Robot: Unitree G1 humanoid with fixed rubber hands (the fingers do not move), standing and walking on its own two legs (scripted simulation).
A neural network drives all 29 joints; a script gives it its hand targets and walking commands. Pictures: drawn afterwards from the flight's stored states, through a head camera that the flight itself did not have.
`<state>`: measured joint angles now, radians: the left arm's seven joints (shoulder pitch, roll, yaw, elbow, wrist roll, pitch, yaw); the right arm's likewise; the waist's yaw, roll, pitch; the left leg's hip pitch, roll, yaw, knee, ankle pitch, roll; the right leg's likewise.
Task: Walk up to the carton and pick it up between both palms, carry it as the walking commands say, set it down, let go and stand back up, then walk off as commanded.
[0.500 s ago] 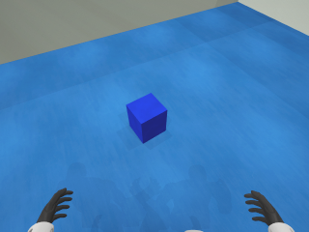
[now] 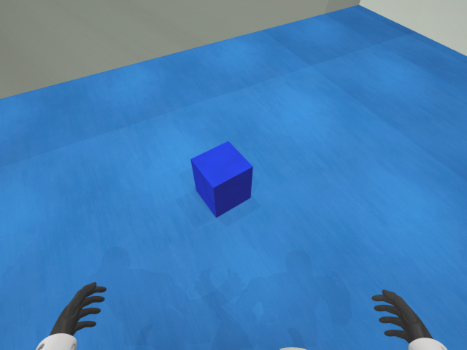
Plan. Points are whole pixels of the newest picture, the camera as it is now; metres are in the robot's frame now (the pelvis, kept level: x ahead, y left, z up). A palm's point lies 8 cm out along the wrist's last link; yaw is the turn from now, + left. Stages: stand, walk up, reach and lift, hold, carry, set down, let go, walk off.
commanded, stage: stand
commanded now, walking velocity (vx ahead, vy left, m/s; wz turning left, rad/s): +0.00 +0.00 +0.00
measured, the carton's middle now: (222, 179) +0.92 +0.06 -0.63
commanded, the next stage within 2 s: walk up in 0.80 s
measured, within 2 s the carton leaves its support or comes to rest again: neither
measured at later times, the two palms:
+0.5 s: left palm (60, 341) +0.15 +0.30 -0.05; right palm out of the picture +0.12 -0.29 -0.07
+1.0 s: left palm out of the picture +0.13 +0.30 -0.05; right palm out of the picture +0.10 -0.30 -0.07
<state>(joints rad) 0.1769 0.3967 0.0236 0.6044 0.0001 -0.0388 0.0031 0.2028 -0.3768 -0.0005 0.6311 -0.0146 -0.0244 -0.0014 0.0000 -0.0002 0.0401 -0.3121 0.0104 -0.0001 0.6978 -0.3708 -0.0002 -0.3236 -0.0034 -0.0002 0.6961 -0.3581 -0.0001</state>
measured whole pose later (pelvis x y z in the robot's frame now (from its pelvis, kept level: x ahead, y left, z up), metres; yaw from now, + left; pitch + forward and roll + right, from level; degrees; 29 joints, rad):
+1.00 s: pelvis -0.03 +0.00 +0.00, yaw +0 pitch -2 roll +0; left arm 0.18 0.41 0.02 0.64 0.00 -0.04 0.00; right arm 0.20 -0.39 0.00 0.73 -0.01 -0.02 0.00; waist 0.00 0.00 0.04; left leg -0.31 0.01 0.00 0.66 -0.31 0.00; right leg -0.32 0.00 0.00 0.66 -0.30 0.00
